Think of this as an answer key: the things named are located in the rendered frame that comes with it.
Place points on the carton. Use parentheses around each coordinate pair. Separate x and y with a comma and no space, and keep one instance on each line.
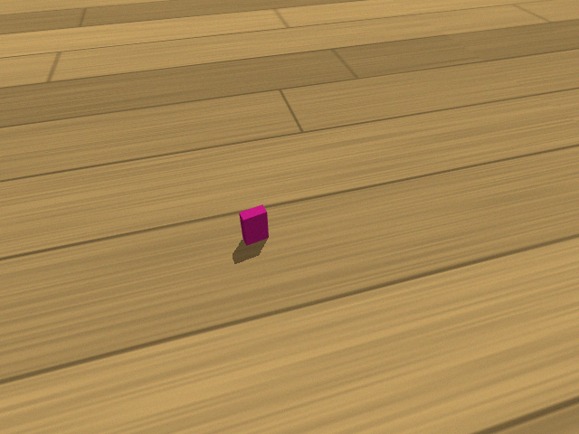
(254,224)

